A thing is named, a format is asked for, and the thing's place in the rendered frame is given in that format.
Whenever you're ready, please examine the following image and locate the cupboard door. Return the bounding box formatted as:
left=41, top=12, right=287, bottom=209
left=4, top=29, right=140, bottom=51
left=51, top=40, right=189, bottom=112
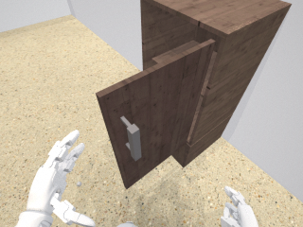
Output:
left=96, top=39, right=216, bottom=189

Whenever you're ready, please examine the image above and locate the right robot hand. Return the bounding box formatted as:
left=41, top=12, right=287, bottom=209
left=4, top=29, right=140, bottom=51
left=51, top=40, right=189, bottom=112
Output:
left=221, top=186, right=258, bottom=227

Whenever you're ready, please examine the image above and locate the left robot forearm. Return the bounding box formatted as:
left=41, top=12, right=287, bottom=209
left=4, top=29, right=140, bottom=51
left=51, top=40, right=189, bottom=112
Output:
left=15, top=210, right=54, bottom=227

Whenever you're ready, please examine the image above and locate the left robot hand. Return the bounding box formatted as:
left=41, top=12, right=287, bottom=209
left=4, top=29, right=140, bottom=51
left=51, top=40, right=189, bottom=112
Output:
left=27, top=130, right=96, bottom=227

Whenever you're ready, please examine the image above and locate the handle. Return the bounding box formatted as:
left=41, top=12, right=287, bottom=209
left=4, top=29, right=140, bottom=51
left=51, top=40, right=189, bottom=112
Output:
left=120, top=116, right=142, bottom=161

